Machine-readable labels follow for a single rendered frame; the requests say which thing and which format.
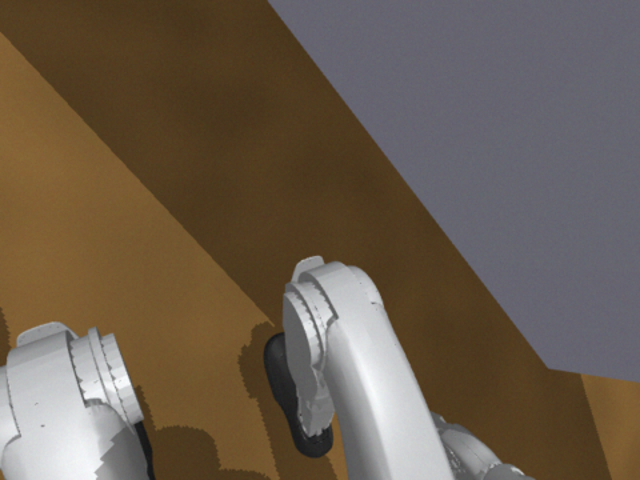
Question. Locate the right robot hand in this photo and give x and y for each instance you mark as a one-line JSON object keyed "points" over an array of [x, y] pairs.
{"points": [[469, 457]]}

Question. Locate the right robot foot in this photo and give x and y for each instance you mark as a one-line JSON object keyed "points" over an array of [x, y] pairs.
{"points": [[284, 392]]}

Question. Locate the right robot arm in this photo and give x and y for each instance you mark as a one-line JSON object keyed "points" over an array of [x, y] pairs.
{"points": [[506, 472]]}

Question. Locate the left robot foot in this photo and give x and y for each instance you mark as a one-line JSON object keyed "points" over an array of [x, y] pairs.
{"points": [[147, 449]]}

